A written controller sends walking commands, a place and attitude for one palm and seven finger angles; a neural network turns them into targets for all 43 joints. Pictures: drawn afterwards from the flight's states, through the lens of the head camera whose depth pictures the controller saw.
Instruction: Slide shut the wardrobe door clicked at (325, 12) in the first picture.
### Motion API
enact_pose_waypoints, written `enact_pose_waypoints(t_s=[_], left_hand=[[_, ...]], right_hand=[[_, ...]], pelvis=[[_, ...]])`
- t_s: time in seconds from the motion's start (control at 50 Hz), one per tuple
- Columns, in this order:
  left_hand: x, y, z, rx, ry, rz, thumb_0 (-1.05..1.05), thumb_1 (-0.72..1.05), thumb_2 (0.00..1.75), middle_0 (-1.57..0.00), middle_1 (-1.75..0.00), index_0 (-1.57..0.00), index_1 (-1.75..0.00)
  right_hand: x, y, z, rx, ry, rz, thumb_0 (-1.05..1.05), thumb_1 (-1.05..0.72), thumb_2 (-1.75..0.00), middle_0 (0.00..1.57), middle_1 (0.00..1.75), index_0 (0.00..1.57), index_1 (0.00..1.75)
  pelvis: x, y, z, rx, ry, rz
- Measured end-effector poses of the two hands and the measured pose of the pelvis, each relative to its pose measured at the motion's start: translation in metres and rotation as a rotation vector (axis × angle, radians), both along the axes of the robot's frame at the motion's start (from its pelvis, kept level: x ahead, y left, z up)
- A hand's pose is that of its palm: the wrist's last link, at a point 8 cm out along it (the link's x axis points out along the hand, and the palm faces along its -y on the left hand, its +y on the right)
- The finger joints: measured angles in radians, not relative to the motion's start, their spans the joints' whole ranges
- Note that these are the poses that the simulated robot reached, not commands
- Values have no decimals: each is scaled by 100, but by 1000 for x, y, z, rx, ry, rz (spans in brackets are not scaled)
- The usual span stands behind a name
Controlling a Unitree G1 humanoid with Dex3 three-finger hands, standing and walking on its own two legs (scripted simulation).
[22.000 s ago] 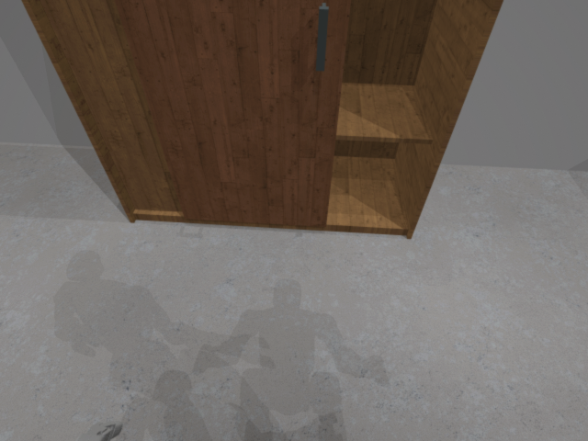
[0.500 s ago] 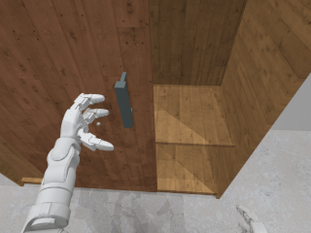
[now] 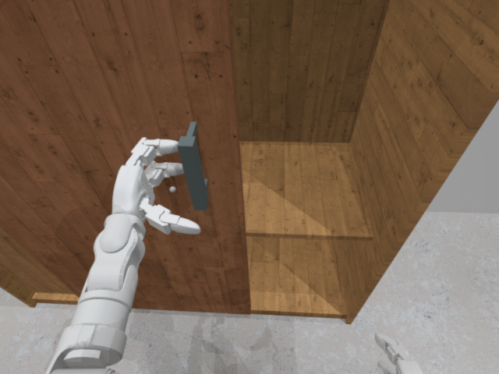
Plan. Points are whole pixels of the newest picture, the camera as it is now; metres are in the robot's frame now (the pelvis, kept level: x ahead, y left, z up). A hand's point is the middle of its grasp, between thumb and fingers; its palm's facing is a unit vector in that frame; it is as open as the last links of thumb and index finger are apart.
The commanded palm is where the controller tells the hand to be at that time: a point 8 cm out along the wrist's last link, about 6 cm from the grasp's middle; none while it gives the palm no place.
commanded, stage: feel for the door with the fingertips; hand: left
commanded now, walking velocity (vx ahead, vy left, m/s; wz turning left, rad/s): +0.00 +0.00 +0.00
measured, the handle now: (197, 167) +0.44 +0.11 +0.10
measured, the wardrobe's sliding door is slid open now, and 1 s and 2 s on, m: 0.37 0.37 0.37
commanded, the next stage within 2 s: slide the fingers in behind the handle in 0.34 s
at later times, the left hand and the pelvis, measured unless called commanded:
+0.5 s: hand (175, 178) +0.40 +0.14 +0.12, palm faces -0.02 -1.00 -0.02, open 13.7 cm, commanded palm +0.37 +0.20 +0.11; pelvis +0.00 +0.00 +0.00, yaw +0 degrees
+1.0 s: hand (184, 185) +0.39 +0.13 +0.11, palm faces -0.04 -1.00 +0.00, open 13.9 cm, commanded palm +0.36 +0.18 +0.11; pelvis +0.00 +0.01 +0.00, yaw +0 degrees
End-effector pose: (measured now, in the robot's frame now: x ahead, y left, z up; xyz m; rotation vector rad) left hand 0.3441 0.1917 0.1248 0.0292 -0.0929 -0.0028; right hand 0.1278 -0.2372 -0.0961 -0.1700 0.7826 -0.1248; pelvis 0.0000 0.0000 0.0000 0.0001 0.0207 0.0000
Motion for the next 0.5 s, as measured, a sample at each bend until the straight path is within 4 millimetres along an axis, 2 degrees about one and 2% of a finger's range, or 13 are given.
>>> enact_pose_waypoints(t_s=[0.1, 0.18, 0.32, 0.5], left_hand=[[14, 6, -8, 7, 105, -2, -1, -50, 30, -30, -120, -31, -120], [18, 6, -17, -12, 143, -3, -1, -50, 30, -30, -120, -30, -120], [25, -2, -6, -13, 52, -7, -1, -50, 30, -30, -120, -30, -120], [32, 4, -6, -8, 84, -12, -1, -50, 30, -34, -123, -34, -122]], right_hand=[[1, -2, -1, 2, 9, -5, 1, -91, -90, 20, 30, 21, 30], [-1, -5, -2, -6, 17, -11, 1, -91, -90, 20, 30, 21, 30], [-10, -9, -5, -13, 54, -18, 1, -91, -90, 20, 30, 21, 30], [-23, -11, -9, -8, 95, -40, 1, -91, -90, 20, 30, 21, 30]], pelvis=[[-2, -2, 0, -1, 7, 6], [-2, -2, 1, -1, 18, 4], [1, -3, 0, 1, 23, 2], [1, -1, 0, -1, 30, -1]])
